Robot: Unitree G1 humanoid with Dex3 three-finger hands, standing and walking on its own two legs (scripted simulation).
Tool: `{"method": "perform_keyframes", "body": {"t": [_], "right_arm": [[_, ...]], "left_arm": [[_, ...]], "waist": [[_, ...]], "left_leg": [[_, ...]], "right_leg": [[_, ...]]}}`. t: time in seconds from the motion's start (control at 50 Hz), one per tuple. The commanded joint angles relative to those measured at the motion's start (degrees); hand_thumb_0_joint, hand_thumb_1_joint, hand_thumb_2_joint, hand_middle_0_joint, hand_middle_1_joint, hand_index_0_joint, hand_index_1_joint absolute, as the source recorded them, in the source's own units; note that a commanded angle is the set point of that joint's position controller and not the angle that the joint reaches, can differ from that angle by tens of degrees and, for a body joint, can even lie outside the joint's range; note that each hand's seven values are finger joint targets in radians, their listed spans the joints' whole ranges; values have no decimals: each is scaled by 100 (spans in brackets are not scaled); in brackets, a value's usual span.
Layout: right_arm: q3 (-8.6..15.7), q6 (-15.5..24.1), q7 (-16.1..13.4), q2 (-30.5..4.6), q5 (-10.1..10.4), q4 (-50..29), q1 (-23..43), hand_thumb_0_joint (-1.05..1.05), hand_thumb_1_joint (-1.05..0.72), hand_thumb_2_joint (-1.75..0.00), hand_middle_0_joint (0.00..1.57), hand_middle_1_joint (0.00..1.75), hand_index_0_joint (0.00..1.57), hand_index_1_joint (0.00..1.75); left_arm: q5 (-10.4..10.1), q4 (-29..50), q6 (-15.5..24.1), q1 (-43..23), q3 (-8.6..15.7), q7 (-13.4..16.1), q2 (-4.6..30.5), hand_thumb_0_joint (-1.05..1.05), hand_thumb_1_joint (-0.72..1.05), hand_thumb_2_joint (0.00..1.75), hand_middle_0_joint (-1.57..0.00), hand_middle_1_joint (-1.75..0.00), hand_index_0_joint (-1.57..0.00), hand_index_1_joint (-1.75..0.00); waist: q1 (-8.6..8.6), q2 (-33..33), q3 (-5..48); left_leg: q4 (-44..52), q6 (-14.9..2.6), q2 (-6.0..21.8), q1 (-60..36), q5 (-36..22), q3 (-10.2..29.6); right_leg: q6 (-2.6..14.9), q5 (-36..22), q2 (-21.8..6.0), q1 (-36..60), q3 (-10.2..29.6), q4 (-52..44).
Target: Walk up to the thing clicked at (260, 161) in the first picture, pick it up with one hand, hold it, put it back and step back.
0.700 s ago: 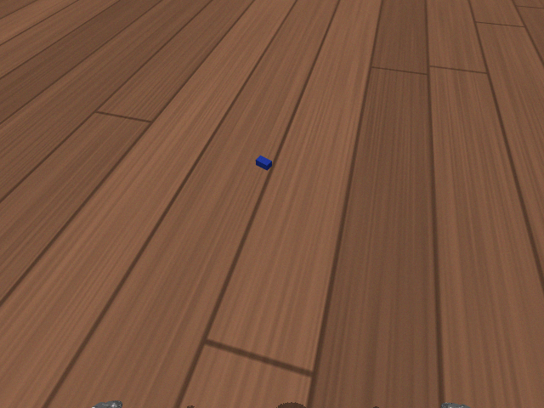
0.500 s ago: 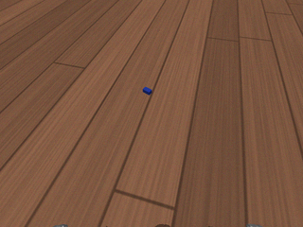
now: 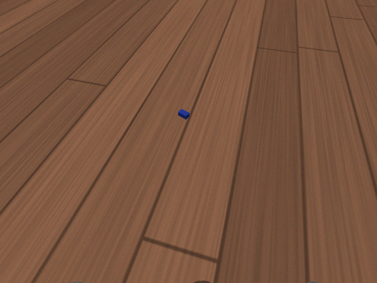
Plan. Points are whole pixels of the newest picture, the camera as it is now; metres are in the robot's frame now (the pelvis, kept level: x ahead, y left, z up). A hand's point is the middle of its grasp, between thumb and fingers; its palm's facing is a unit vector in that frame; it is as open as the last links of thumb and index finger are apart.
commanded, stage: stand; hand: left
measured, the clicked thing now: (183, 114) +1.35 +0.06 -0.76
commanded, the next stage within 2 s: walk up in 0.42 s
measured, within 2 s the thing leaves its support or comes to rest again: neither
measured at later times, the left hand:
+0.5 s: hand out of the picture +0.08 +0.26 -0.16, palm faces -0.05 -0.94 -0.34, open 7.4 cm
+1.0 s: hand (115, 215) +0.29 +0.22 -0.13, palm faces -0.26 -0.85 -0.45, open 7.4 cm
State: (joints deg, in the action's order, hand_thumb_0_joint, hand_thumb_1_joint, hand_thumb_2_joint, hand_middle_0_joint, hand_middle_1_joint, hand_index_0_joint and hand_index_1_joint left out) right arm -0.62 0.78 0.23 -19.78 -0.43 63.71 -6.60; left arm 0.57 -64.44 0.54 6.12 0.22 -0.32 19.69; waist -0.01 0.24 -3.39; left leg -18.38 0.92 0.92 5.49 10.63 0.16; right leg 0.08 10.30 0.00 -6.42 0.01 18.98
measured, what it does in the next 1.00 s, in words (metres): walks ahead, turning right: right foot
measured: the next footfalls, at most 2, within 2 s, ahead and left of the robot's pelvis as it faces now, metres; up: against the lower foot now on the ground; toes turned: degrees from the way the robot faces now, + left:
right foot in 0.74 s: +0.15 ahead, -0.16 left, +0.00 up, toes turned -17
left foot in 1.20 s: +0.47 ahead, +0.10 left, +0.00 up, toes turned -16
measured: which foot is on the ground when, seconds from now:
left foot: down 0.00-0.76, up 0.78-1.00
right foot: down 0.00-0.56, up 0.58-0.72, down 0.74-1.00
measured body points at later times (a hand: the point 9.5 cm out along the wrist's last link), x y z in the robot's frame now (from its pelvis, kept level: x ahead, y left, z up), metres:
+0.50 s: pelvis +0.01 +0.00 +0.00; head +0.02 +0.00 +0.44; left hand +0.08 +0.31 -0.13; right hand +0.09 -0.31 -0.13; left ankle -0.01 +0.13 -0.74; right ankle +0.00 -0.12 -0.75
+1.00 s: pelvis +0.16 -0.04 -0.01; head +0.17 -0.07 +0.43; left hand +0.30 +0.26 -0.10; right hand +0.15 -0.37 -0.14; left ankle +0.27 +0.11 -0.69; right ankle +0.11 -0.15 -0.75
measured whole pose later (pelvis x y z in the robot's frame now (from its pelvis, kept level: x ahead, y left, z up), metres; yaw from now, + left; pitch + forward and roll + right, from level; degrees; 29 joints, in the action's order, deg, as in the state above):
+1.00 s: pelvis +0.16 -0.04 -0.01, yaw -17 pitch -3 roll -1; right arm 5.1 -0.3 5.8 -24.8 -2.2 48.7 -13.1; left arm -0.1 -50.2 5.4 18.7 2.9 -0.9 22.1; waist -0.3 6.1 -4.7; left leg -55.5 1.1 6.9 29.9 16.9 2.5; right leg 1.5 16.7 1.6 -9.0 -0.5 28.5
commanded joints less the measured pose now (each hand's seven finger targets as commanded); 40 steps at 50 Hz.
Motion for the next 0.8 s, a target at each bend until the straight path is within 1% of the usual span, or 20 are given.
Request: {"method": "perform_keyframes", "body": {"t": [0.0, 0.38, 0.4, 0.42, 0.44, 0.46, 0.48, 0.5, 0.52, 0.54, 0.56, 0.58, 0.62, 0.66, 0.68, 0.7, 0.72, 0.74, 0.76, 0.78], "right_arm": [[260, 117, -82, -1218, -1, -326, 195, 0, -90, -90, 20, 30, 20, 30], [251, 116, -83, -1240, -16, -303, 173, 0, -90, -90, 20, 30, 20, 30], [744, 208, 50, -1886, -179, -952, 213, 0, -90, -90, 20, 30, 20, 30], [772, 216, 114, -1810, -222, -939, 141, 0, -90, -90, 20, 30, 20, 30], [784, 187, 162, -1654, -165, -1004, 112, 0, -90, -90, 20, 30, 20, 30], [803, 180, 207, -1574, -166, -1119, 97, 0, -90, -90, 20, 30, 20, 30], [847, 202, 227, -1543, -178, -1148, -64, 0, -90, -90, 20, 30, 20, 30], [909, 234, 214, -1583, -195, -1160, -336, 0, -90, -90, 20, 30, 20, 30], [1007, 258, 182, -1790, -210, -1103, -894, 0, -90, -90, 20, 30, 20, 30], [1099, 289, 168, -2006, -234, -1158, -1005, 0, -90, -90, 20, 30, 20, 30], [1100, 296, 199, -1975, -176, -1344, -813, 0, -90, -90, 20, 30, 20, 30], [1031, 317, 218, -1801, -183, -1465, -654, 0, -90, -90, 20, 30, 20, 30], [1023, 314, 267, -1818, -248, -1617, -225, 0, -90, -90, 20, 30, 20, 30], [974, 284, 329, -1697, -298, -1770, 26, 0, -90, -90, 20, 30, 20, 30], [951, 254, 342, -1663, -245, -1823, 18, 0, -90, -90, 20, 30, 20, 30], [937, 228, 358, -1657, -179, -1913, 164, 0, -90, -90, 20, 30, 20, 30], [861, 222, 381, -1490, -146, -2000, 60, 0, -90, -90, 20, 30, 20, 30], [718, 215, 398, -1104, -134, -2194, 3, 0, -90, -90, 20, 30, 20, 30], [744, 164, 388, -1316, -90, -2317, -28, 0, -90, -90, 20, 30, 20, 30], [815, 125, 358, -1654, -127, -2193, 118, 0, -90, -90, 20, 30, 20, 30]], "left_arm": [[-10, 339, 130, -199, 207, 78, 1224, 0, 90, 90, -20, -30, -20, -30], [-7, 352, 133, -135, 194, 79, 1232, 0, 90, 90, -20, -30, -20, -30], [41, 753, 165, 449, 627, -59, 1856, 0, 90, 90, -20, -30, -20, -30], [101, 749, 174, 449, 633, -114, 1858, 0, 90, 90, -20, -30, -20, -30], [111, 876, 206, 134, 669, -159, 1768, 0, 90, 90, -20, -30, -20, -30], [115, 1060, 240, 43, 667, -185, 1690, 0, 90, 90, -20, -30, -20, -30], [108, 1131, 262, -25, 651, -194, 1605, 0, 90, 90, -20, -30, -20, -30], [89, 1240, 278, -143, 624, -198, 1497, 0, 90, 90, -20, -30, -20, -30], [69, 1438, 285, -505, 546, -196, 1289, 0, 90, 90, -20, -30, -20, -30], [93, 1528, 304, -581, 537, -175, 1179, 0, 90, 90, -20, -30, -20, -30], [143, 1597, 337, -495, 550, -166, 1441, 0, 90, 90, -20, -30, -20, -30], [122, 1563, 349, -279, 523, -203, 1453, 0, 90, 90, -20, -30, -20, -30], [-2, 1507, 367, 1, 485, -299, 1308, 0, 90, 90, -20, -30, -20, -30], [-10, 1376, 400, 469, 555, -339, 1356, 0, 90, 90, -20, -30, -20, -30], [-2, 1284, 413, 805, 597, -315, 1319, 0, 90, 90, -20, -30, -20, -30], [4, 1124, 420, 1380, 668, -261, 1363, 0, 90, 90, -20, -30, -20, -30], [-1, 928, 464, 2194, 824, -165, 1723, 0, 90, 90, -20, -30, -20, -30], [65, 930, 497, 2802, 1025, -39, 2303, 0, 90, 90, -20, -30, -20, -30], [27, 1242, 507, 2494, 1019, -21, 2671, 0, 90, 90, -20, -30, -20, -30], [-65, 1406, 480, 1902, 965, 1, 2576, 0, 90, 90, -20, -30, -20, -30]], "waist": [[22, 47, 441], [33, 57, 537], [-13, 137, 832], [-50, 118, 509], [-147, -74, 98], [-197, -169, -163], [-309, -306, -278], [-509, -148, -223], [-920, 377, -137], [-1010, 1251, -91], [-814, 572, -189], [-596, 157, -205], [-358, 784, -375], [-192, 969, -33], [1, 856, 37], [351, 511, 270], [753, -385, 827], [1058, -1830, 827], [785, -1604, 949], [572, -505, 347]], "left_leg": [[249, -226, 651, -33, -719, 542], [228, -236, 666, -44, -836, 522], [-693, -455, 439, -493, 1978, 120], [-831, -560, 503, -303, 2725, 261], [-947, -578, 531, 247, 2854, 381], [-934, -635, 548, 409, 2682, 489], [-791, -664, 539, 94, 2524, 591], [-463, -764, 710, -712, 2396, 745], [440, -1088, 1224, -1842, 2855, 1285], [972, -1505, 2296, -1888, 2888, 2375], [1025, -1721, 2621, -1424, 2525, 2386], [1011, -1608, 2358, -1027, 2129, 1993], [868, -1365, 1973, -622, 1585, 1049], [228, -1088, 1266, -401, 710, -71], [-300, -969, 1159, 109, 236, -425], [-1162, -833, 972, 746, -295, -800], [-2670, -630, 568, 1451, -218, -1088], [-4281, -362, -88, 3021, 1658, -947], [-4985, -230, -201, 3570, 2378, 90], [-5195, -163, 330, 3494, 2032, 654]], "right_leg": [[152, -739, -694, 10, 558, -299], [153, -935, -732, 120, 551, -276], [417, 1601, -534, -543, 1112, 70], [554, 2604, -760, -1314, 1475, 55], [621, 2990, -766, -1553, 1703, 60], [665, 2936, -838, -1871, 1919, 73], [599, 2709, -733, -2314, 1957, 98], [405, 2075, -478, -2930, 1518, 432], [-5, 1612, 159, -4022, 442, 1284], [137, 1864, 105, -4432, 96, 2851], [86, 1867, -386, -4120, 177, 3235], [77, 1565, -525, -3691, 223, 3221], [71, 1543, -709, -2901, 147, 2393], [104, 970, -415, -1823, -311, 1782], [107, 543, -223, -1036, -608, 1501], [168, -29, 2, 103, -875, 1142], [281, 19, 32, 1423, -614, 1044], [683, 1491, -1067, 2134, 1547, 220], [1463, 2455, -2372, 1701, 4423, -801], [1692, 2843, -2491, 914, 4403, -812]]}}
